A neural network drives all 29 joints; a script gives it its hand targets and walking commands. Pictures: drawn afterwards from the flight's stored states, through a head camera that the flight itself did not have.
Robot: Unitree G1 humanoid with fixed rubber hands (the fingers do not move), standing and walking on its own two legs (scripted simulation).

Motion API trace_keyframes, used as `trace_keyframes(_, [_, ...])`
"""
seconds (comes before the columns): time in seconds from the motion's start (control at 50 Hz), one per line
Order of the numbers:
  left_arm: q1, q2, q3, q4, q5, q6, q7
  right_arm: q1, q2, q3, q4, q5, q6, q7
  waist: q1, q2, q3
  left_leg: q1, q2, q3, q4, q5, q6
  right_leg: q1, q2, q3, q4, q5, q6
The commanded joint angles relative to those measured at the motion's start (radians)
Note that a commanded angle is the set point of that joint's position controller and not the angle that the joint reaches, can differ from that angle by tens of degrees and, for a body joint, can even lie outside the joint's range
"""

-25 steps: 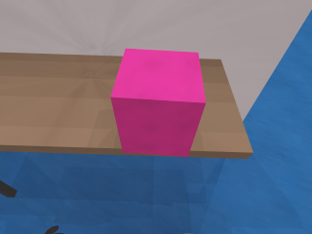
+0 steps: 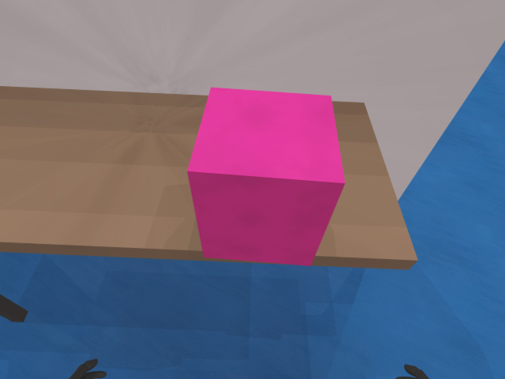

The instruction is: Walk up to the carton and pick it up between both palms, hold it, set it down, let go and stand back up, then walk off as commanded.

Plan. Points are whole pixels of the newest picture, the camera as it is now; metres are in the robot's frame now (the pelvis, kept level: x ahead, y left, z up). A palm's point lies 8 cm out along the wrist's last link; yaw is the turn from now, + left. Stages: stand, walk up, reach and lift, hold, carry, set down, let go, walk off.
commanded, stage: walk up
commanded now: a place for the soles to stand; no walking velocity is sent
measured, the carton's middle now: (263, 181) +0.43 -0.02 +0.04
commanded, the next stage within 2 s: stand in 0.20 s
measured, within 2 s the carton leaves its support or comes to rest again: neither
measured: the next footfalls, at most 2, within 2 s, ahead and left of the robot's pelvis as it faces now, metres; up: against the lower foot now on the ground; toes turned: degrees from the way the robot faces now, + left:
none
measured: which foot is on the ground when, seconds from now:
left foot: down 0.00-1.00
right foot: down 0.00-1.00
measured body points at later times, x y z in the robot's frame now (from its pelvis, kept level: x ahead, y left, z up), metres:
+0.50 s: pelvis -0.01 +0.00 -0.01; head +0.03 +0.00 +0.43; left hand +0.12 +0.29 -0.14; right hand +0.11 -0.30 -0.14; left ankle -0.03 +0.12 -0.74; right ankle +0.04 -0.13 -0.74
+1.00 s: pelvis +0.00 -0.03 -0.01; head +0.01 -0.01 +0.44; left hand +0.16 +0.25 -0.09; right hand +0.14 -0.29 -0.09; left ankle -0.03 +0.12 -0.74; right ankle +0.04 -0.13 -0.74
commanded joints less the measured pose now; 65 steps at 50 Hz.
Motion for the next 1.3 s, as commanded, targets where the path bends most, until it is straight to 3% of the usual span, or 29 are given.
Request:
trace_keyframes(0.0, [-0.071, 0.221, 0.035, -0.067, 0.001, -0.019, 0.011, -0.032, -0.226, -0.043, -0.058, 0.0, -0.013, -0.01, -0.005, 0.002, -0.117, -0.058, 0.123, -0.084, -0.078, 0.257, 0.017, 0.111, -0.101, 0.092, -0.047, 0.171, -0.034])
trace_keyframes(0.38, [-0.036, 0.217, 0.042, -0.075, 0.004, -0.015, 0.013, -0.013, -0.223, -0.041, -0.067, -0.002, -0.006, -0.012, -0.002, -0.004, -0.099, -0.062, 0.121, -0.087, -0.082, 0.228, 0.019, 0.115, -0.098, 0.1, -0.05, 0.163, -0.04])
trace_keyframes(0.4, [-0.414, 0.216, 0.099, -0.48, -0.004, 0.173, 0.04, -0.444, -0.079, -0.157, -0.141, -0.093, -0.123, 0.019, -0.022, 0.014, -0.069, -0.301, 0.025, 0.066, 0.107, -0.113, -0.084, -0.061, 0.078, -0.047, 0.122, -0.181, -0.092])
trace_keyframes(0.42, [-0.288, 0.177, 0.07, -0.53, -0.033, 0.301, 0.061, -0.334, -0.154, -0.182, -0.151, -0.066, -0.102, 0.061, -0.066, 0.081, -0.009, -0.423, 0.064, 0.054, 0.107, -0.244, -0.039, 0.051, 0.066, -0.062, 0.208, -0.23, -0.106])
trace_keyframes(0.44, [-0.224, 0.134, 0.073, -0.526, -0.016, 0.376, 0.05, -0.269, -0.167, -0.203, -0.184, -0.081, -0.088, 0.076, -0.058, 0.058, 0.005, -0.478, 0.069, 0.062, 0.127, -0.215, -0.011, 0.109, 0.048, -0.06, 0.218, -0.173, -0.101])
trace_keyframes(0.48, [-0.157, 0.135, 0.089, -0.583, 0.044, 0.464, 0.024, -0.162, -0.157, -0.202, -0.235, -0.065, -0.065, 0.087, -0.049, 0.024, -0.077, -0.428, 0.054, 0.067, 0.182, -0.119, 0.001, 0.136, 0.042, -0.062, 0.247, -0.065, -0.086])
trace_keyframes(0.56, [-0.024, 0.158, 0.13, -0.768, 0.099, 0.524, 0.015, -0.025, -0.192, -0.172, -0.303, 0.001, -0.059, 0.079, -0.017, 0.014, -0.241, -0.221, 0.04, 0.068, 0.254, 0.216, -0.028, 0.139, 0.067, -0.066, 0.269, 0.202, -0.065])
trace_keyframes(0.6, [0.027, 0.163, 0.142, -0.854, 0.087, 0.521, 0.015, 0.01, -0.202, -0.166, -0.35, 0.033, -0.071, 0.069, -0.006, 0.012, -0.299, -0.144, 0.03, 0.06, 0.262, 0.342, -0.053, 0.16, 0.081, -0.061, 0.247, 0.318, -0.064])
trace_keyframes(0.68, [0.094, 0.158, 0.161, -0.925, 0.08, 0.511, 0.021, 0.045, -0.18, -0.163, -0.468, 0.046, -0.072, 0.039, 0.01, -0.007, -0.253, -0.17, -0.01, 0.076, 0.199, 0.307, -0.057, 0.239, 0.07, -0.036, 0.203, 0.404, -0.05])
trace_keyframes(0.84, [0.035, 0.147, 0.161, -0.977, 0.067, 0.472, 0.034, 0.082, -0.064, -0.123, -0.638, 0.018, -0.018, 0.039, 0.002, 0.026, -0.047, -0.238, -0.014, 0.113, 0.053, 0.093, -0.031, 0.227, 0.047, 0.005, 0.079, 0.153, -0.027])
trace_keyframes(1.04, [0.107, 0.113, 0.123, -1.024, 0.01, 0.379, 0.027, 0.197, 0.021, -0.122, -0.808, 0.018, 0.006, 0.016, -0.02, 0.025, -0.045, -0.206, -0.01, 0.119, -0.036, 0.042, -0.017, 0.25, 0.039, 0.013, -0.006, 0.085, -0.015])
trace_keyframes(1.16, [0.149, 0.104, 0.121, -1.076, -0.019, 0.334, 0.035, 0.206, 0.033, -0.135, -0.941, -0.004, 0.009, -0.007, -0.012, 0.002, -0.052, -0.212, -0.002, 0.116, -0.077, 0.031, -0.005, 0.281, 0.05, 0.011, -0.031, 0.042, -0.019])
trace_keyframes(1.28, [0.192, 0.063, 0.11, -1.124, -0.035, 0.304, 0.058, 0.214, 0.034, -0.129, -1.029, -0.002, 0.021, 0.002, 0.002, 0.007, -0.04, -0.254, 0.012, 0.105, -0.12, 0.021, 0.0, 0.329, 0.068, 0.009, -0.037, 0.02, -0.029])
